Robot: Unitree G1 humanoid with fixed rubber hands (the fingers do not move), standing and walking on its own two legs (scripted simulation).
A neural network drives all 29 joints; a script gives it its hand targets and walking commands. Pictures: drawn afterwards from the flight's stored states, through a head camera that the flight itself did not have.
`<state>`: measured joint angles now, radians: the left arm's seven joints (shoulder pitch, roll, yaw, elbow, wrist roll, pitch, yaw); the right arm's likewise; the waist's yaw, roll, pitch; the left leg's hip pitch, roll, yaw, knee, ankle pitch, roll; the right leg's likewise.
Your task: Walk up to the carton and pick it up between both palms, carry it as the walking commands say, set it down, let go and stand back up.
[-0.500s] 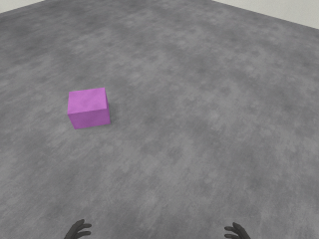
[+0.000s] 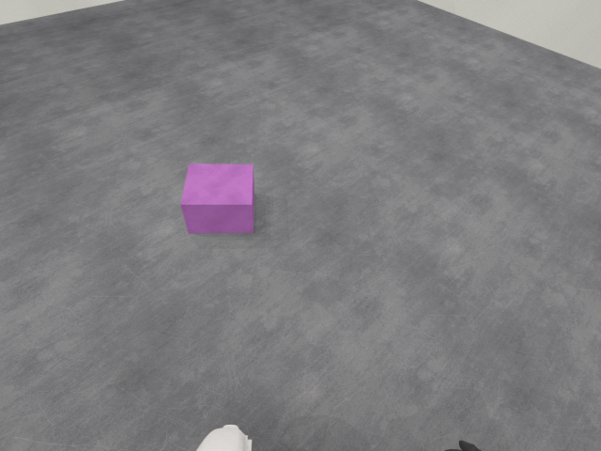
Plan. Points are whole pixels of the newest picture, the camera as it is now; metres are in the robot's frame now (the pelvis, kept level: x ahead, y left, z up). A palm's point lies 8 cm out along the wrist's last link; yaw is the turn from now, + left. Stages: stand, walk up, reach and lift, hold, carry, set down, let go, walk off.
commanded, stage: walk up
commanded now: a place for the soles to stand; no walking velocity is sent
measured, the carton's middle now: (221, 198) +1.18 +0.36 -0.68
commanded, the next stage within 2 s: none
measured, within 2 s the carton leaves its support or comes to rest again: neither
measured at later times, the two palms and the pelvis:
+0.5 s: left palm (139, 325) +0.31 +0.27 -0.11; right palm (436, 413) +0.22 -0.21 -0.14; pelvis +0.20 +0.03 -0.02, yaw +10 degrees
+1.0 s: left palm (93, 335) +0.30 +0.36 -0.14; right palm (332, 208) +0.62 -0.05 -0.11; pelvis +0.42 +0.13 -0.02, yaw +17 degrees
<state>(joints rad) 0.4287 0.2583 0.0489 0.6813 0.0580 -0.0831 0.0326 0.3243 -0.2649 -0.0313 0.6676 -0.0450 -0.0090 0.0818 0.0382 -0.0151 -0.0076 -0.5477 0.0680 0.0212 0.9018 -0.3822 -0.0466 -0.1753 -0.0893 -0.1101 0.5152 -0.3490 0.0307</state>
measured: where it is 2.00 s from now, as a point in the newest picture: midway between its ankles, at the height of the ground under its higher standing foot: (240, 287)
